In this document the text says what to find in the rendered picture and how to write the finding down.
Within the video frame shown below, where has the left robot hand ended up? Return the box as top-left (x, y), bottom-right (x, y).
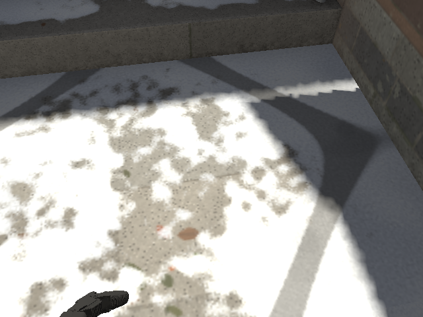
top-left (60, 291), bottom-right (129, 317)

